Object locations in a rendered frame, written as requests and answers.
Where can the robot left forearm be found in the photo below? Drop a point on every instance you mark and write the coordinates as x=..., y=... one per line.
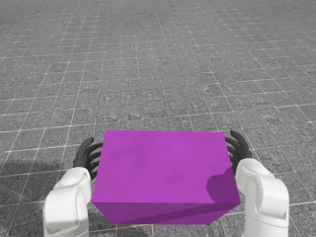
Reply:
x=65, y=212

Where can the carton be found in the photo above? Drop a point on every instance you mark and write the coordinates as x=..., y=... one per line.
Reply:
x=164, y=177

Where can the right robot hand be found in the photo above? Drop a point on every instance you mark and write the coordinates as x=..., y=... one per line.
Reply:
x=240, y=151

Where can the robot right forearm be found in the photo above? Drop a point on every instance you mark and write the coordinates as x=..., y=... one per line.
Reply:
x=266, y=200

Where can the left robot hand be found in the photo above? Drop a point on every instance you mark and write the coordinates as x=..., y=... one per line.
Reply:
x=84, y=159

